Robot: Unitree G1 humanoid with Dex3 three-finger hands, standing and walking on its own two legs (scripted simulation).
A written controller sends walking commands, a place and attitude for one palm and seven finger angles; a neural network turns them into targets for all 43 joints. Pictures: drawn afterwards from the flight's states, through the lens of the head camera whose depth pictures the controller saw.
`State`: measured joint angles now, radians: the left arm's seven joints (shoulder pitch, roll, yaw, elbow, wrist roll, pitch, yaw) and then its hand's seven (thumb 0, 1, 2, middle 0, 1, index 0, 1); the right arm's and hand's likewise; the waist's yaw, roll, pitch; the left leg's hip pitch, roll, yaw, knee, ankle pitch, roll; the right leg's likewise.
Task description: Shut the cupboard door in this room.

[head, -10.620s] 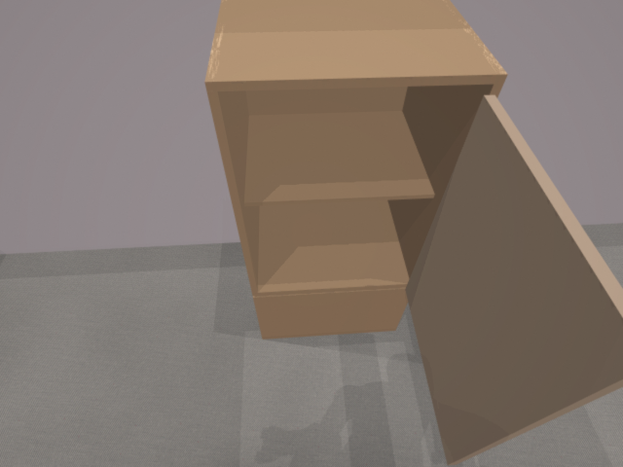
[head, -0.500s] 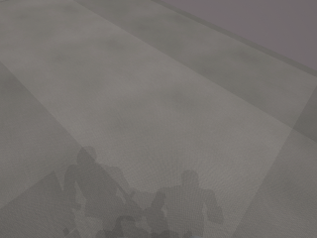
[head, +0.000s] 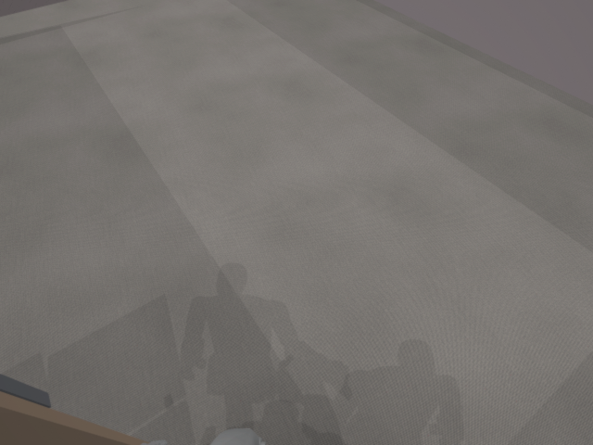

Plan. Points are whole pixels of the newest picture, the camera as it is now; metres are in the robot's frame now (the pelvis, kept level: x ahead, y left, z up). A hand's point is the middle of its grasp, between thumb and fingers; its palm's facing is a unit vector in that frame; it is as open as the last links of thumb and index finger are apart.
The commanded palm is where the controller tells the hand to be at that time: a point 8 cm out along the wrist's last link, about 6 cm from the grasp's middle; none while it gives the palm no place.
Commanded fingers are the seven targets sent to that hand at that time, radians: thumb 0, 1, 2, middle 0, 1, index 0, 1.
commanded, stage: turn or walk to find it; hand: left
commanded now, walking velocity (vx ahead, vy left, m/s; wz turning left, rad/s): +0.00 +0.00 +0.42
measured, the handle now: (12, 408) +0.16 +0.37 -0.02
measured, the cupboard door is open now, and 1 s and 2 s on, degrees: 89 89 89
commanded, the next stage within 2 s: none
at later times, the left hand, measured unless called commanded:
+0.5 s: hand out of the picture +0.06 +0.23 -0.16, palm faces +0.23 -0.93 -0.29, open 7.4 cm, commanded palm none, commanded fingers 0.00 0.90 0.90 -0.20 -0.30 -0.20 -0.30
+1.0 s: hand out of the picture -0.07 +0.24 -0.18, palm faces +0.46 -0.85 -0.26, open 7.4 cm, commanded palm none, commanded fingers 0.00 0.90 0.90 -0.20 -0.30 -0.20 -0.30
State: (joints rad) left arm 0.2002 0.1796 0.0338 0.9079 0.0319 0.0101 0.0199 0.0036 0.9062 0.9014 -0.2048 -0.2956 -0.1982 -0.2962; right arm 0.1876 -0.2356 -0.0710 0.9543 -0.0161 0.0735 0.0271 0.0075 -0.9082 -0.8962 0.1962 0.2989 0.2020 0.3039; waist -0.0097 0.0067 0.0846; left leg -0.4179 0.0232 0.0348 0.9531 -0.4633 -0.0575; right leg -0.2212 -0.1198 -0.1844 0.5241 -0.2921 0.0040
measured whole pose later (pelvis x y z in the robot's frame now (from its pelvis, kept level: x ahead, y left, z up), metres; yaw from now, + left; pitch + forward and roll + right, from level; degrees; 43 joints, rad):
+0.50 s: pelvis +0.00 +0.00 -0.01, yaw +12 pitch +1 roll +1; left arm 0.16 0.22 0.05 0.90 0.02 0.01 0.02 0.00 0.91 0.90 -0.20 -0.30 -0.19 -0.30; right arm 0.20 -0.22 -0.05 0.94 -0.02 0.05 0.01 0.01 -0.90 -0.90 0.20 0.30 0.21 0.30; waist -0.01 0.03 0.06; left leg -0.32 -0.02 -0.06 0.61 -0.33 -0.02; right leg -0.27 -0.05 -0.08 0.56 -0.29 0.04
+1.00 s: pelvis -0.01 +0.02 +0.00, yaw +25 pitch +0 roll -1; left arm 0.22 0.26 0.07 0.97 0.02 0.06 0.02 0.01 0.91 0.90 -0.20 -0.30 -0.19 -0.30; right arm 0.16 -0.20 -0.04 0.92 -0.02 0.02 0.00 0.01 -0.91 -0.90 0.20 0.30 0.20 0.30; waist 0.01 -0.03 0.08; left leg -0.25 0.01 0.04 0.52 -0.28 0.02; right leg -0.45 -0.11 -0.07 1.04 -0.46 0.07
